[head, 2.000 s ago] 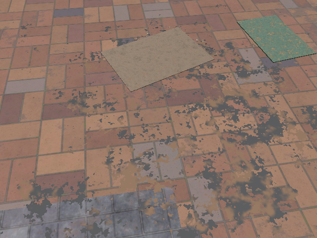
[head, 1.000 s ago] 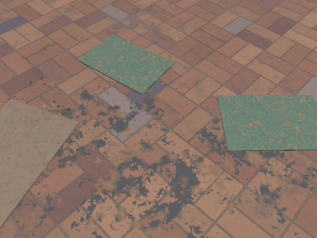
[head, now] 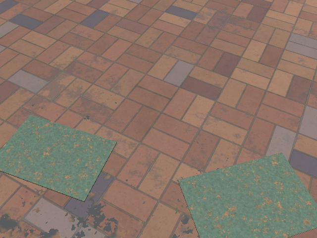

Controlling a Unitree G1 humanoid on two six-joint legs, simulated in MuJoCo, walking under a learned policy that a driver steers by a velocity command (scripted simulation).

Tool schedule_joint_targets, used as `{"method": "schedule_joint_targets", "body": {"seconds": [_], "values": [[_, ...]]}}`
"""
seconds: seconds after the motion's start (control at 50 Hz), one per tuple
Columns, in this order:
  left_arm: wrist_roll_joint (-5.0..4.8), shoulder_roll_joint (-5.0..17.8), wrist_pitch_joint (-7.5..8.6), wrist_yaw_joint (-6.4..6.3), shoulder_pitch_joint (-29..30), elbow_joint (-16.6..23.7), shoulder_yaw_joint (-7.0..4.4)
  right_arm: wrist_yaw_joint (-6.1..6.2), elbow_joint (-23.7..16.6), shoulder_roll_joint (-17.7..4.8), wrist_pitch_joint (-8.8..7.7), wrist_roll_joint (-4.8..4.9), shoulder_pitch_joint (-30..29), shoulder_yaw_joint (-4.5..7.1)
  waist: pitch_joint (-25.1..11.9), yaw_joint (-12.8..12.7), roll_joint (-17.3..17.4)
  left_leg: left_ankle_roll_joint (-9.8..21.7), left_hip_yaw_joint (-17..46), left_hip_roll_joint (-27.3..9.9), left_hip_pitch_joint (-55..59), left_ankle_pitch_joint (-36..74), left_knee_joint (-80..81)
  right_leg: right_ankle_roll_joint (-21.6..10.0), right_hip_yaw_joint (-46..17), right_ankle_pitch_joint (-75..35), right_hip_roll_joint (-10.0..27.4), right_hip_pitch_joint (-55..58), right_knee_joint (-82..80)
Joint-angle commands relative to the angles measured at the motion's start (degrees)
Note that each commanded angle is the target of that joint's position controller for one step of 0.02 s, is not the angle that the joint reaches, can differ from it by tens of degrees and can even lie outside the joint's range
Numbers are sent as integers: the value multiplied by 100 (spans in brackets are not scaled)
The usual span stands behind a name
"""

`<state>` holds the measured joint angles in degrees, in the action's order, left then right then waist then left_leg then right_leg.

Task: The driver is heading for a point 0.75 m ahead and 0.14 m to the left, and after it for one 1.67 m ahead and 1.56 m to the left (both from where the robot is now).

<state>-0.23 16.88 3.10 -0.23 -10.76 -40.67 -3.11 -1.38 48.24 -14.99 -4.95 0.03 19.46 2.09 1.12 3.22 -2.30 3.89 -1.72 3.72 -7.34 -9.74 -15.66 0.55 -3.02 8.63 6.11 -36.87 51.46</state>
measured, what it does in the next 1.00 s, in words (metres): walks ahead, turning left: right foot, then left foot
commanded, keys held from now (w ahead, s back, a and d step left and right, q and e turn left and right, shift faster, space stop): w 0.34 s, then w+q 0.62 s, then q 0.04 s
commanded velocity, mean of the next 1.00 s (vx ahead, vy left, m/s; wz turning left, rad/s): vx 0.50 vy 0.00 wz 0.25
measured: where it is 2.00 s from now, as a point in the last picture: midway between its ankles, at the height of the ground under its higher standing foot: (136, 179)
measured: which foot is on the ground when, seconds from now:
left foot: down 0.00-0.26, up 0.28-0.78, down 0.80-1.00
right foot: up 0.00-0.22, down 0.24-0.82, up 0.84-1.00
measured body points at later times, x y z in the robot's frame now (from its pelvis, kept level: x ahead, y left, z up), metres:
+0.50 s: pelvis +0.28 -0.07 +0.00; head +0.30 -0.08 +0.45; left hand +0.34 +0.21 -0.12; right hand +0.42 -0.34 -0.12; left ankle +0.34 +0.11 -0.67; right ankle +0.28 -0.15 -0.75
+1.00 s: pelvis +0.56 +0.02 -0.01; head +0.59 +0.05 +0.44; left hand +0.62 +0.33 -0.11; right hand +0.73 -0.21 -0.11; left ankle +0.56 +0.09 -0.75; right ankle +0.63 -0.15 -0.67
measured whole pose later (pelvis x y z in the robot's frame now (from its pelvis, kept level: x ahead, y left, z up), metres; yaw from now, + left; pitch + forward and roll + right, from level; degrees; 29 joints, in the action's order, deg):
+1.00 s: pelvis +0.56 +0.02 -0.01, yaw +19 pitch +2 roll +0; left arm 0.5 17.3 5.9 -0.1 -8.5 -43.6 -3.0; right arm -1.2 41.4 -16.1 -2.6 0.3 16.4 3.9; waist 2.8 1.5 -1.1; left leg 5.8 2.6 6.0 -15.1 -9.0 -22.9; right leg 1.6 -4.0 17.7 5.4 -32.6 61.2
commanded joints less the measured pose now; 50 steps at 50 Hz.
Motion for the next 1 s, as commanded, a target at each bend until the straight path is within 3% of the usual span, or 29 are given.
{"method": "schedule_joint_targets", "body": {"seconds": [0.02, 0.1, 0.16, 0.2, 0.22, 0.24, 0.26, 0.28, 0.3, 0.32, 0.34, 0.36, 0.38, 0.4, 0.44, 0.5, 0.6, 0.68, 0.74, 0.76, 0.78, 0.8, 0.82, 0.84, 0.86, 0.88, 0.9, 0.94, 1.0], "values": [[-1, 183, 109, 37, 372, 398, -18, 74, -332, -1007, -58, 50, -213, 233, 54, -44, 604, 800, 819, -1378, 6, 1235, 825, 64, 69, -967, 11, -20, -972], [-62, 152, 181, 147, 1066, 574, 13, 96, -104, -1092, 27, 99, 218, 249, 227, 213, 579, 752, 719, -1504, 303, 1147, 720, 23, 208, -1400, -180, 185, -1817], [-79, 243, 223, 242, 1303, 698, -8, 129, 25, -1155, 131, 124, 331, 283, 299, 164, 631, 669, 822, -1779, 872, 1476, 432, -162, 169, -941, -252, 102, -2159], [-61, 393, 241, 267, 1024, 641, -67, 162, 48, -1246, 186, 132, 242, 321, 114, -69, 718, 555, 801, -1836, 1106, 2345, 12, -331, 266, -528, -389, 587, -2312], [-36, 527, 246, 251, 528, 502, -146, 178, 32, -1278, 214, 141, 115, 326, -193, -387, 731, 454, 642, -1700, 1060, 3245, -571, -462, 433, -517, -557, 1342, -2471], [-15, 800, 239, 202, -337, 235, -286, 191, 3, -1139, 233, 109, 101, 269, -791, -780, 616, 289, 415, -1400, 674, 3501, -1609, -653, 446, -656, -555, 2653, -2468], [42, 1224, 205, 134, -1385, 54, -396, 205, -158, -811, 217, -56, 157, 128, -1716, -1112, -108, 74, 167, -1032, -526, 1793, -3442, -1041, -819, -846, 562, 4435, -2224], [16, 1519, 183, 171, -1481, -57, -439, 148, -205, -203, 94, -6, 897, -46, -2281, -659, -1602, -225, 323, -7, -2725, -2165, -5176, -1908, -3451, 509, 1619, 6022, -2891], [-51, 928, 178, 171, -1432, -1, -292, 103, -148, -844, -12, 112, 460, 88, -1946, -935, -891, -167, 927, -308, -3381, -2357, -5728, -1722, -3631, 1345, 1483, 5784, -3288], [-46, 767, 184, 154, -1032, 27, -219, 67, -337, -1066, -85, 224, -99, 162, -1134, -885, -604, -104, 792, -572, -3666, -1820, -5718, -1512, -2820, 1147, 1305, 5061, -3430], [-8, 710, 183, 155, -664, 64, -189, 86, -388, -997, -111, 190, -379, 150, -709, -719, -155, -133, 628, -834, -3498, -1297, -5476, -1423, -2248, 518, 1084, 4297, -3572], [36, 553, 193, 164, -403, 78, -152, 90, -378, -948, -88, 120, -455, 171, -414, -569, -48, -189, 617, -991, -3325, -970, -5190, -1393, -1786, 16, 926, 3729, -3753], [90, 449, 228, 161, -268, 72, -122, 81, -329, -875, -25, 126, -306, 179, -380, -393, -204, -227, 678, -1128, -2973, -741, -5057, -1347, -1457, -281, 811, 3351, -3923], [83, 406, 271, 165, -212, 33, -124, 86, -268, -764, 52, 147, -171, 167, -362, -311, -265, -277, 688, -1162, -2778, -636, -4954, -1352, -1202, -402, 747, 3129, -4095], [73, 475, 356, 150, -223, -106, -154, 113, -266, -607, 183, 154, -195, 150, -175, -246, -214, -380, 737, -1167, -2811, -421, -4745, -1374, -709, -698, 740, 2807, -4342], [122, 593, 376, 80, -346, -293, -194, 128, -403, -572, 224, 120, -588, 168, 45, -327, -73, -487, 897, -1100, -3242, 412, -4058, -1307, -140, -1044, 711, 2879, -4504], [78, 725, 332, -2, -488, -494, -199, -11, -671, -375, 155, 92, -1395, 96, 252, -635, 10, -409, 424, -951, -2982, 1662, -2515, -1030, 732, -1268, 575, 3097, -4598], [-6, 830, 163, -29, -830, -739, -246, -147, -1031, -352, 159, 104, -1940, 72, 412, -809, 63, -205, 211, -867, -3377, 1210, -1985, -954, 946, -1801, 885, 4089, -4234], [-49, 1012, 7, -98, -694, -730, -306, -245, -1201, -520, 182, 103, -1799, 159, 156, -560, -160, 69, -206, -534, -2899, 327, -1903, -766, 1172, -3910, 987, 4512, -3398], [-51, 1089, -46, -138, -634, -700, -330, -249, -1166, -651, 205, 98, -1449, 237, -109, -341, -281, 190, -380, -318, -2377, 38, -1954, -690, 1257, -4852, 961, 4519, -2809], [-50, 1113, -101, -176, -542, -667, -331, -224, -1012, -872, 218, 111, -718, 375, -504, 81, -241, 361, -467, -80, -1398, 107, -1755, -559, 1394, -5225, 818, 4267, -1805], [-27, 1044, -94, -213, -536, -593, -288, -131, -790, -1248, 247, 126, 246, 573, -1010, 547, 55, 626, 31, -182, 254, 353, -1487, -343, 1445, -4306, 583, 3244, -362], [158, 310, 55, -111, -1082, -317, -44, -35, -749, -1929, 268, 153, 554, 733, -1612, 163, 1476, 1623, 2864, -1697, 2567, -143, -1365, 47, 1336, 6, -351, 580, 1860], [95, 375, 307, -5, -844, -286, 6, -38, -898, -1668, 215, 139, 615, 621, -2389, 270, 1250, 2111, 5024, -2333, 3243, -698, -376, 48, 29, 2536, -958, -439, 2761], [-155, 752, 457, 82, -194, -111, -109, -42, -882, -1316, 172, 73, 475, 507, -1733, 436, 896, 1746, 4211, -2149, 2841, -638, -198, -95, -325, 2130, -581, -977, 2866], [-188, 711, 536, 88, 43, -10, -80, -32, -916, -1165, 142, 79, 150, 468, -1086, 253, 555, 1526, 3431, -1914, 1977, -288, -162, -183, -234, 1611, -332, -962, 2429], [-58, 686, 546, 44, 81, -55, -99, -25, -989, -1006, 140, 86, -240, 420, -642, -5, 232, 1362, 2840, -1672, 1099, 272, -87, -150, -177, 1294, -128, -666, 1881], [67, 722, 409, 15, -92, -87, -165, 10, -1169, -803, 143, 6, -632, 345, -401, -360, 458, 1290, 2323, -1370, 59, 1046, 173, -20, -183, 943, 47, 75, 1339], [131, 527, 248, -36, -53, -13, -138, 109, -1192, -1027, 131, 12, -634, 413, -227, -469, 489, 1293, 1716, -1164, -654, 2634, 179, 301, 35, 570, -99, 319, 589]]}}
